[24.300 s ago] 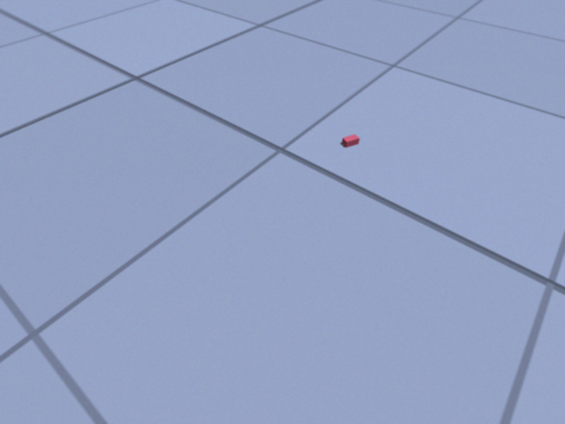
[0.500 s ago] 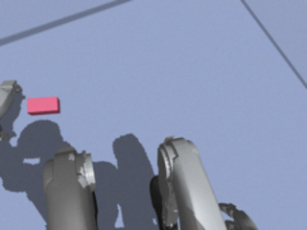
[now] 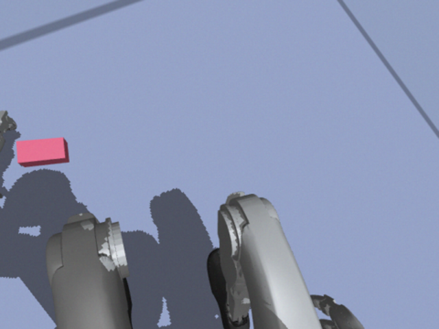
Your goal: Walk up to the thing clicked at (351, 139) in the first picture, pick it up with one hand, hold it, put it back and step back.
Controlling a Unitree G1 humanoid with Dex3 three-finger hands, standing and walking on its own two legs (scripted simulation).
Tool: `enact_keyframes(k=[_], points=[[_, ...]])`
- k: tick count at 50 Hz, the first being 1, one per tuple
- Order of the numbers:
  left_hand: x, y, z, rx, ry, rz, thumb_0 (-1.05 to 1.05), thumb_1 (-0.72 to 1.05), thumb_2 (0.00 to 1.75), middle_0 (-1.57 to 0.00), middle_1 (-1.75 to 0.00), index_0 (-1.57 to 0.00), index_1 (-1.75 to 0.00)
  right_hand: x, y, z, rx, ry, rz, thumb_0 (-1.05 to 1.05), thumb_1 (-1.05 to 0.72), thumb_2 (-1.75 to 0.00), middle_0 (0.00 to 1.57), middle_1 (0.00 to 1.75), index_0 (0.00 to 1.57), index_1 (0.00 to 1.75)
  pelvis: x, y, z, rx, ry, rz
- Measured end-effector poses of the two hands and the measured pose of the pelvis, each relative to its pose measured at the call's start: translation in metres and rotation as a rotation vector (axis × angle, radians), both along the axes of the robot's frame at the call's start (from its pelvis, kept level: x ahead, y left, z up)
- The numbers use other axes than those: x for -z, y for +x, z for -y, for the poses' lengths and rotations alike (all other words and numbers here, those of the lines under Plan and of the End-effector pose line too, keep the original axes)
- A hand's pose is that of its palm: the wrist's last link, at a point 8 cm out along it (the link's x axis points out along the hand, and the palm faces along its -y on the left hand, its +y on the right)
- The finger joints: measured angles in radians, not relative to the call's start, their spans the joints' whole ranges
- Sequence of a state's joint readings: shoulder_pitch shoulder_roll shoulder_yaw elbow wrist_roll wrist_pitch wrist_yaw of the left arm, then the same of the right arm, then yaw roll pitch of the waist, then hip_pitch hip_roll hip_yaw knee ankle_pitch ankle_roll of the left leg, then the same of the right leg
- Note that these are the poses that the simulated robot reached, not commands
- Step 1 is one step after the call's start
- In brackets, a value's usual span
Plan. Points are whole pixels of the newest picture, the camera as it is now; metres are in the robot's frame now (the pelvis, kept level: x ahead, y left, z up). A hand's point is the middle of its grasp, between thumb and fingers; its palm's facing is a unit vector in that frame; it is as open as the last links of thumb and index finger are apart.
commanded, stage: rise first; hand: left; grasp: from above
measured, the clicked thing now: (44, 152) +0.47 +0.30 -0.30
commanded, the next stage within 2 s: approach in 1.52 s
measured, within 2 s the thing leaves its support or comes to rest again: neither
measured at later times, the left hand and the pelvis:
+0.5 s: hand out of the picture +0.42 +0.34 -0.19, palm faces -0.45 -0.09 -0.89, open 13.5 cm; pelvis +0.00 +0.00 +0.00, yaw -1 degrees
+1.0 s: hand out of the picture +0.43 +0.35 -0.18, palm faces -0.44 -0.08 -0.89, open 13.5 cm; pelvis +0.00 +0.00 +0.00, yaw -1 degrees
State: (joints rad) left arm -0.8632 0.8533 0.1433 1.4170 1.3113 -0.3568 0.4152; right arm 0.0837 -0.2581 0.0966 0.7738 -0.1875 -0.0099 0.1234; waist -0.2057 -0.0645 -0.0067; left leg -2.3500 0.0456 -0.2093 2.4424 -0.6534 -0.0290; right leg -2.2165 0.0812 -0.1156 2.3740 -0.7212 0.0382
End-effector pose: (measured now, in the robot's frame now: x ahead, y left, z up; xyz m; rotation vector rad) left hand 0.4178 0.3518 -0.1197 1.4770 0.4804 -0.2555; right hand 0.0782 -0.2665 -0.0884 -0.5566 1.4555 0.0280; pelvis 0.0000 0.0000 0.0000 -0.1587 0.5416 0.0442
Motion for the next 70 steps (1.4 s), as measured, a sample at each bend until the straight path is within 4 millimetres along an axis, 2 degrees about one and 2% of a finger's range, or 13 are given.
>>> enact_keyframes(k=[12, 24, 38, 56, 70], points=[[0.007, 0.004, 0.006, 0.009, 0.002, 0.002, 0.00, -0.38, 0.89, -0.22, -0.85, -0.22, -0.85, 0.000, 0.001, -0.002, -0.015, 0.006, 0.014, 0.01, -0.91, -0.90, 0.20, 0.29, 0.20, 0.30, 0.002, -0.001, 0.000, 0.003, -0.003, 0.007], [0.010, 0.009, 0.011, 0.004, 0.002, 0.000, 0.00, -0.41, 0.91, -0.20, -0.87, -0.19, -0.88, -0.001, -0.007, -0.002, -0.016, 0.006, 0.010, 0.01, -0.91, -0.90, 0.20, 0.29, 0.20, 0.30, 0.004, -0.002, 0.000, 0.006, -0.006, 0.014], [0.011, 0.012, 0.005, -0.004, 0.008, -0.004, 0.00, -0.42, 0.92, -0.19, -0.89, -0.18, -0.90, -0.002, -0.013, -0.004, -0.015, 0.005, -0.004, 0.01, -0.91, -0.90, 0.20, 0.29, 0.20, 0.30, 0.005, -0.002, -0.001, 0.009, -0.012, 0.014], [0.000, 0.013, 0.007, 0.013, 0.010, 0.010, 0.00, -0.40, 0.91, -0.21, -0.87, -0.20, -0.88, -0.004, -0.001, -0.005, -0.017, 0.015, 0.030, 0.01, -0.91, -0.90, 0.20, 0.29, 0.20, 0.30, 0.001, -0.002, -0.002, 0.005, -0.013, 0.013], [-0.002, 0.012, 0.006, 0.017, 0.013, -0.014, 0.00, -0.37, 0.88, -0.24, -0.84, -0.23, -0.85, -0.005, -0.010, -0.005, -0.009, 0.014, 0.024, 0.01, -0.91, -0.90, 0.20, 0.29, 0.20, 0.30, 0.000, -0.006, -0.001, 0.003, -0.011, 0.017]])
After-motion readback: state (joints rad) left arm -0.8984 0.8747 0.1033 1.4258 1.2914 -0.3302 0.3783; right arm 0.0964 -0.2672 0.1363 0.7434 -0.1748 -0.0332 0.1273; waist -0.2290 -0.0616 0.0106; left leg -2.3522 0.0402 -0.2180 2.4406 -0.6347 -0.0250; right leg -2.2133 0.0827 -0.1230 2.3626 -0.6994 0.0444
